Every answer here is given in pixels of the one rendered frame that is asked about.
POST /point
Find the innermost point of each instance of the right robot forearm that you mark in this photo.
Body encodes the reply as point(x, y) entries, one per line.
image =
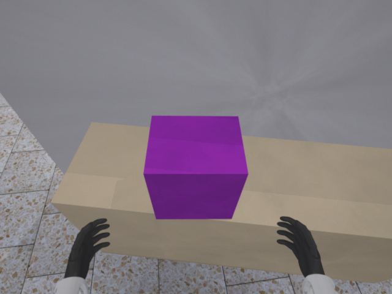
point(318, 284)

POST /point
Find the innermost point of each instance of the left robot hand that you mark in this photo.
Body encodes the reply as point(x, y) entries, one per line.
point(83, 250)

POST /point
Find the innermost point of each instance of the left robot forearm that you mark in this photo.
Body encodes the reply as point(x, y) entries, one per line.
point(71, 285)

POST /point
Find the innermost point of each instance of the right robot hand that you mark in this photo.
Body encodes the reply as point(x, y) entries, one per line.
point(303, 246)

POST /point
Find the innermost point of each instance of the carton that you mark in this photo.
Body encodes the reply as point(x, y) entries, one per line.
point(195, 166)

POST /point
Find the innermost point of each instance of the pedestal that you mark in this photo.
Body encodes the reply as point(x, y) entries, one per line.
point(341, 193)

